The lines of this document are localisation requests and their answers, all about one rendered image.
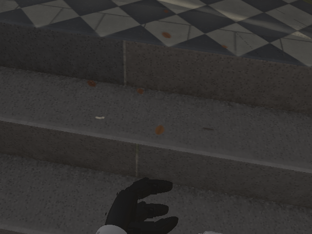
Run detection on left robot forearm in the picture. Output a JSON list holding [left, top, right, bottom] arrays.
[[96, 224, 127, 234]]

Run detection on robot left hand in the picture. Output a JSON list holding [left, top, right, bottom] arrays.
[[104, 177, 178, 234]]

